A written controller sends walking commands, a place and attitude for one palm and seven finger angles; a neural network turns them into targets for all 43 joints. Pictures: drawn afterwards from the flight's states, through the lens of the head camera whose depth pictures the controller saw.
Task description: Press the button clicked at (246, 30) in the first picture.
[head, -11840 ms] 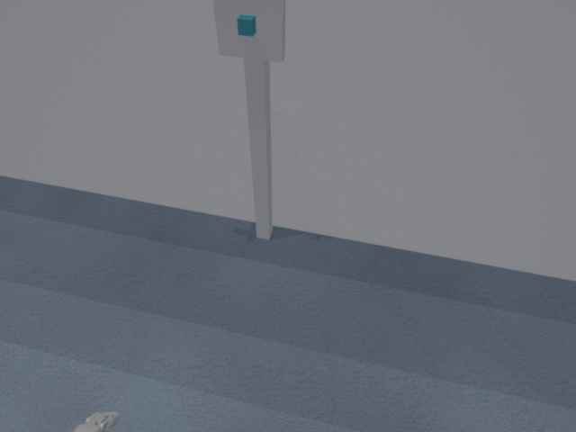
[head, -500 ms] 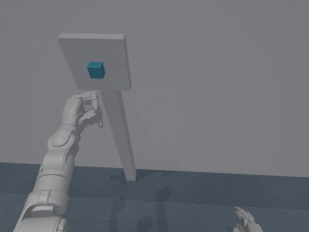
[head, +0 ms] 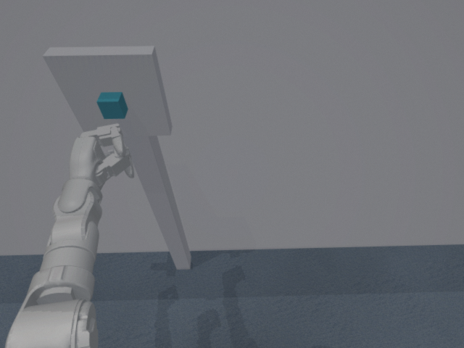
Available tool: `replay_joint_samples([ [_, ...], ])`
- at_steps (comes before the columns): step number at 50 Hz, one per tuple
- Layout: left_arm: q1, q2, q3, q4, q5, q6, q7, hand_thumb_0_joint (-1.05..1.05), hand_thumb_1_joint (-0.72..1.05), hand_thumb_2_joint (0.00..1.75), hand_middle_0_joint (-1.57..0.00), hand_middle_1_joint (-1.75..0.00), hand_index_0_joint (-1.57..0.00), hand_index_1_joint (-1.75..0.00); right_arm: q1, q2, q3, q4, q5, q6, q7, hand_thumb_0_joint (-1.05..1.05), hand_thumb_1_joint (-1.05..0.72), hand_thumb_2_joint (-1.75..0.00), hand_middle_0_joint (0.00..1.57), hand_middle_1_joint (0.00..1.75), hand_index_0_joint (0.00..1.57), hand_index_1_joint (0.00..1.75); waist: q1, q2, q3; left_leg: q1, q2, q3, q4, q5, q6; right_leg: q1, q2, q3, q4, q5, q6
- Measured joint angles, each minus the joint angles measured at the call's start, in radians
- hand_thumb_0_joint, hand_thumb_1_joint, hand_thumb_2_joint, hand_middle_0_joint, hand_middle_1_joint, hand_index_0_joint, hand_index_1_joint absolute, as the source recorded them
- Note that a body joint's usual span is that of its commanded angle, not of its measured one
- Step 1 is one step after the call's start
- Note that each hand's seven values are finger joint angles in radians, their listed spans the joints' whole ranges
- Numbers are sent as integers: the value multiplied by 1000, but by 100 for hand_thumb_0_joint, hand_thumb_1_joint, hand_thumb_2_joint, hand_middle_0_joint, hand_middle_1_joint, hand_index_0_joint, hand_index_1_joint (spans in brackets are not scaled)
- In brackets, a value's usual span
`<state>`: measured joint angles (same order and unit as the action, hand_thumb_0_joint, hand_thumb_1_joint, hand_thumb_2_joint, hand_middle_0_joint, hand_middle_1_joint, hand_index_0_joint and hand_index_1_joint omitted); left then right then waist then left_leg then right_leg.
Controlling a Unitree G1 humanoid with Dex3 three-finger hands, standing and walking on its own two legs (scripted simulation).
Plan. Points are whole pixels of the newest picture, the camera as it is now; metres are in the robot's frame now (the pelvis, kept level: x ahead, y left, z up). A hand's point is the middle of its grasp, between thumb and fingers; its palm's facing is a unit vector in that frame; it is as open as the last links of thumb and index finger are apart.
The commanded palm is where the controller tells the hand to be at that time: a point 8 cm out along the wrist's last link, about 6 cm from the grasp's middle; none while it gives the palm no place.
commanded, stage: aim a knuckle at the button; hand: left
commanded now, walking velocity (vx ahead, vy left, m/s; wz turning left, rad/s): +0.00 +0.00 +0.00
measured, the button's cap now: (113, 104) +0.51 +0.22 +0.16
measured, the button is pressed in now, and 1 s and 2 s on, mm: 0 0 11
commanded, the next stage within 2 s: press the button with the knuckle in 0.40 s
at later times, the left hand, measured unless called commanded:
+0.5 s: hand (129, 154) +0.42 +0.18 +0.12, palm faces +0.04 -1.00 -0.01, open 3.1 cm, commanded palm +0.39 +0.24 +0.12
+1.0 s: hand (133, 139) +0.45 +0.18 +0.12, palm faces +0.04 -1.00 -0.01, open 3.2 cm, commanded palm +0.43 +0.24 +0.12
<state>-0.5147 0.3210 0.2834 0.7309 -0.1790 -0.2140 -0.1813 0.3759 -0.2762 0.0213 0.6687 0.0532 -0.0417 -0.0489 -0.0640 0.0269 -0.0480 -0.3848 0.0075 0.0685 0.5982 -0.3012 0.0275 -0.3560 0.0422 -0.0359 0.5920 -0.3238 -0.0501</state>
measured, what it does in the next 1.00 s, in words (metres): stands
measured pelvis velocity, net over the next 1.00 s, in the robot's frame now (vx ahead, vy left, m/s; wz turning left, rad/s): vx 0.00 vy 0.01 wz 0.00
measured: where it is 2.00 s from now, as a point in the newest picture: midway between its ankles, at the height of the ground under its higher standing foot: outside the picture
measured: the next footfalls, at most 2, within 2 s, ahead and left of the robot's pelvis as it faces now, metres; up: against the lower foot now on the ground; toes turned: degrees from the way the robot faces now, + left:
none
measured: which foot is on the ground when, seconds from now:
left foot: down 0.00-1.00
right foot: down 0.00-1.00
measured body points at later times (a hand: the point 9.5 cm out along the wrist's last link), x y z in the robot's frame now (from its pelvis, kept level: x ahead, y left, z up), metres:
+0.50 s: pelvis +0.00 +0.01 +0.00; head +0.02 +0.00 +0.45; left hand +0.41 +0.24 +0.12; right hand +0.10 -0.25 -0.11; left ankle +0.00 +0.10 -0.73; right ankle -0.01 -0.09 -0.73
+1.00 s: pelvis +0.00 +0.01 -0.01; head +0.04 +0.01 +0.44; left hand +0.45 +0.24 +0.12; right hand +0.06 -0.25 -0.12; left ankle +0.00 +0.10 -0.73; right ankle -0.01 -0.09 -0.73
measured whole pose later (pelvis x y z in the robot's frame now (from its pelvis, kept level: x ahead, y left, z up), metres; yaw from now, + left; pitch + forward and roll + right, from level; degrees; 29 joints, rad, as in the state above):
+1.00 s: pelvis +0.00 +0.01 -0.01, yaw +0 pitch +8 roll +0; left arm -0.75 0.36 0.30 0.98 -0.14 -0.24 -0.16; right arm 0.36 -0.27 0.03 0.66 0.04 -0.03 -0.04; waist -0.10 0.02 -0.06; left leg -0.47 0.00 0.07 0.65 -0.32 0.04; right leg -0.43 0.03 -0.04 0.64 -0.34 -0.04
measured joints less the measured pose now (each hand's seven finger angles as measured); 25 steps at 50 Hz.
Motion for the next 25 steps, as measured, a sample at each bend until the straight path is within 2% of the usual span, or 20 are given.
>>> replay_joint_samples([
  [10, -40, -15, -44, 20, -16, 31, -6, 2, 90, 90, -130, -150, -130, -150, -75, 3, 9, -12, 8, -10, -11, 1, -90, -90, 20, 30, 20, 30, 15, 5, 4, -6, -8, -17, 6, 7, 3, 4, -7, -18, -1, 4, 3],
  [18, -92, -23, -54, 66, 6, 22, 18, 2, 90, 90, -130, -150, -130, -150, -100, 12, 19, -36, 5, -14, -6, 1, -90, -90, 20, 30, 20, 30, 14, -4, 1, -23, -12, -17, 17, 5, 5, -15, -12, -18, 15, -1, 5],
  [25, -94, -12, -35, 78, 11, 19, 19, 2, 90, 90, -130, -150, -130, -150, -76, 14, 23, -37, 2, -2, -1, 1, -90, -90, 20, 30, 21, 30, 8, -6, -1, -29, -11, -10, 23, -3, 8, -23, -12, -11, 21, -6, 7],
])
